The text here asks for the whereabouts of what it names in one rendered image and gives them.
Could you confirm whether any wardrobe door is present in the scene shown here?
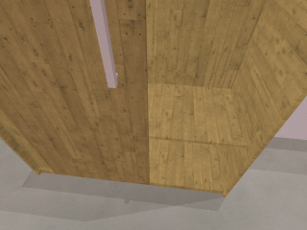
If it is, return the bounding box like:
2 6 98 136
0 0 150 185
0 108 50 168

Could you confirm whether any handle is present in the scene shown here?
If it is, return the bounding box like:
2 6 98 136
89 0 118 88

